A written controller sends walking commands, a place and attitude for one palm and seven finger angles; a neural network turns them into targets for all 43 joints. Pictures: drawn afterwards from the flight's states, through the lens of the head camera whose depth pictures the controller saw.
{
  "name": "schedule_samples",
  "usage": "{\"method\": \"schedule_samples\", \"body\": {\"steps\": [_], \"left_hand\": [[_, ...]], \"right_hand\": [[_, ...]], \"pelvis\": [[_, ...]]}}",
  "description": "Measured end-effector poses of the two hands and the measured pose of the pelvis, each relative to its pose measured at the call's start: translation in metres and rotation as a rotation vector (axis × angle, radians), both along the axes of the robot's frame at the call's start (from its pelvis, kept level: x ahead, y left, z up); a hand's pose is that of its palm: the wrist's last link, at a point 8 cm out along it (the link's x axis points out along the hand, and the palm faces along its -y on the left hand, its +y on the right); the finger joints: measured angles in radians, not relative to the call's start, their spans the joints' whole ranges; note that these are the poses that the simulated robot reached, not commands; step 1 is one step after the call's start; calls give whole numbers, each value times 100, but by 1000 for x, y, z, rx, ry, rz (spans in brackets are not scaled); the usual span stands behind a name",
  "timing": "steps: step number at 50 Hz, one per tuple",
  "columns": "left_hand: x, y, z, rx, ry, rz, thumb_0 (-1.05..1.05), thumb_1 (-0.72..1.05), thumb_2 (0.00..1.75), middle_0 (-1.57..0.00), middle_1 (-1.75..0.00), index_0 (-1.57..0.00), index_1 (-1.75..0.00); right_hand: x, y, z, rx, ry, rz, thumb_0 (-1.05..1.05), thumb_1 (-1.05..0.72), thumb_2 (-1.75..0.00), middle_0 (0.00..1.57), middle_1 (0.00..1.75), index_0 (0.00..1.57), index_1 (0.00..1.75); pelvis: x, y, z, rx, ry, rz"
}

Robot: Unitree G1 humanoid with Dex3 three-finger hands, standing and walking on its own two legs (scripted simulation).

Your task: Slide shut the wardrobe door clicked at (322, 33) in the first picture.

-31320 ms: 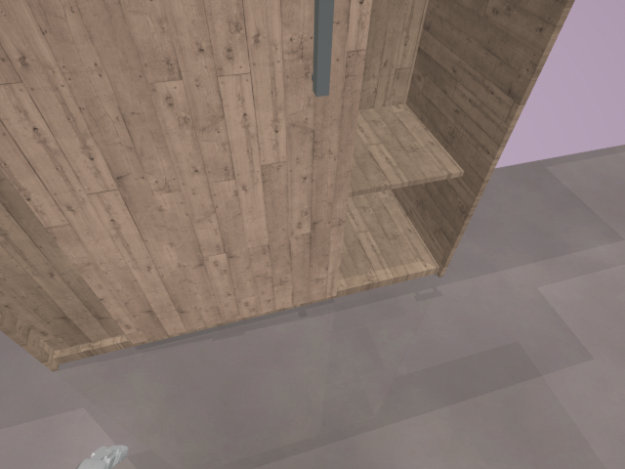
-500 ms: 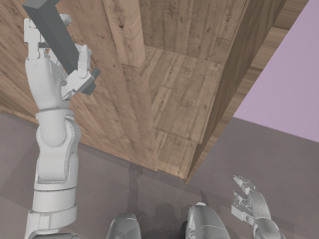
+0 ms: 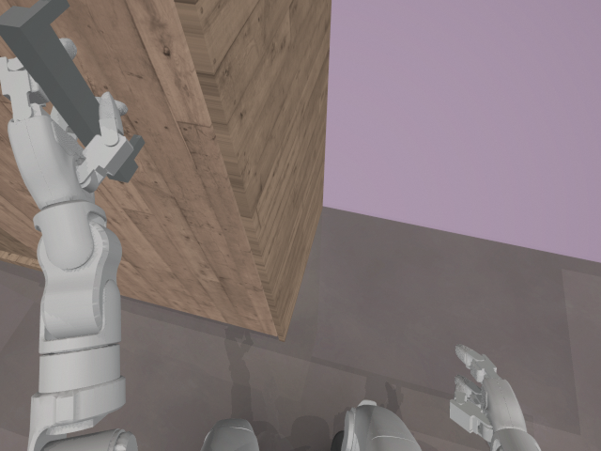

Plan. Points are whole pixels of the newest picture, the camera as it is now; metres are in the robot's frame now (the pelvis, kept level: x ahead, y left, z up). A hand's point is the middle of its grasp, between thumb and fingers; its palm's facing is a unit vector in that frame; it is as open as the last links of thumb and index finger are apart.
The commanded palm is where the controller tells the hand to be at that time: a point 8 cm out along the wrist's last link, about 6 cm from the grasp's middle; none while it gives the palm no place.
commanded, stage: step sideways, sliding the door along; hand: left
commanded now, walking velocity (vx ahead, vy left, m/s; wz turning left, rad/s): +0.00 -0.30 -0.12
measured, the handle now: (93, 98) +0.39 +0.28 +0.22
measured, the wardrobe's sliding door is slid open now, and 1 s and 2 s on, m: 0.00 0.00 0.00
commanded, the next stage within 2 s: stop walking and hold the door there in 0.46 s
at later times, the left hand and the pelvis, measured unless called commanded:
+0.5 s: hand (125, 132) +0.36 +0.23 +0.21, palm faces +0.72 -0.70 -0.07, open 7.6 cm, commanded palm +0.31 +0.18 +0.21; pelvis +0.02 -0.13 +0.01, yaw -5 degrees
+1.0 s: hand (117, 137) +0.35 +0.24 +0.20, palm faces +0.74 -0.62 -0.28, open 7.7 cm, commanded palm +0.30 +0.24 +0.20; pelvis +0.03 -0.15 +0.01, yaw -10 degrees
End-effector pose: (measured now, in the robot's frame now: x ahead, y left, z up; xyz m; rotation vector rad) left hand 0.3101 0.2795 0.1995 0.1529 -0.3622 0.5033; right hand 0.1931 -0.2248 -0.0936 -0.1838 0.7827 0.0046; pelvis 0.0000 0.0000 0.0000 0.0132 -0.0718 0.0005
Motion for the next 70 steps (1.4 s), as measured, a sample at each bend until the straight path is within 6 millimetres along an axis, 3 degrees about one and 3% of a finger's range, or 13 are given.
{"method": "schedule_samples", "body": {"steps": [7,10,15,17,25,29,31,39,44,49,56,61,70], "left_hand": [[0,-10,0,-13,10,140,-6,70,82,-39,-141,0,-119],[-2,-14,2,-13,42,198,-7,69,82,-34,-141,0,-121],[-3,-18,5,-31,76,246,-7,70,81,-32,-141,-1,-121],[-3,-18,4,-32,64,248,-7,69,82,-32,-141,-1,-121],[-3,-21,3,-34,62,283,-6,70,82,-26,-140,-1,-116],[-3,-24,3,-17,65,326,-7,70,82,-27,-140,0,-116],[-4,-20,2,72,83,333,-12,67,81,-30,-140,0,-116],[-9,-7,10,176,149,314,-17,57,78,-41,-140,-9,-122],[-9,-13,11,129,178,338,-15,60,77,-37,-137,-8,-119],[-10,-19,14,114,226,368,-12,64,77,-32,-133,-4,-118],[-11,-14,15,109,226,330,-12,63,77,-34,-132,-7,-121],[-11,-11,13,113,199,299,-13,61,78,-35,-134,-8,-120],[-11,-9,13,115,199,271,-13,62,77,-34,-136,-7,-121]], "right_hand": [[-14,-52,-16,57,15,-1,1,-90,-89,20,30,20,30],[-19,-76,-19,63,58,-12,1,-90,-89,20,30,20,30],[-22,-113,-4,-14,87,-59,1,-90,-89,20,30,20,30],[-20,-124,0,-54,69,-81,1,-90,-89,20,30,20,30],[-6,-136,19,-46,19,-54,1,-90,-89,20,30,20,30],[9,-142,16,-14,-42,-16,1,-90,-89,20,30,20,30],[14,-151,13,-14,-57,-35,1,-90,-89,20,30,20,30],[-9,-185,23,-117,-82,-220,1,-90,-89,20,30,20,30],[-42,-188,29,-102,-68,-296,1,-90,-89,20,30,20,30],[-71,-194,16,-73,-22,-320,1,-90,-89,20,30,20,30],[-105,-202,10,-118,71,-370,1,-90,-89,20,30,20,30],[-113,-196,18,-143,66,-396,1,-90,-89,20,30,20,30],[-93,-172,30,-115,-16,-380,1,-90,-89,20,30,20,30]], "pelvis": [[0,-64,-14,-50,-31,-55],[-1,-87,-8,-60,-50,-18],[3,-98,6,7,21,-41],[6,-97,3,-23,28,-41],[15,-125,8,-73,-31,-97],[23,-144,-3,-79,-55,-97],[26,-152,-6,-93,-59,-98],[24,-137,-3,-37,-5,-134],[29,-143,6,-14,-13,-167],[30,-150,6,-9,-7,-185],[25,-139,12,-24,32,-199],[26,-132,13,-13,18,-211],[24,-119,17,-17,22,-229]]}}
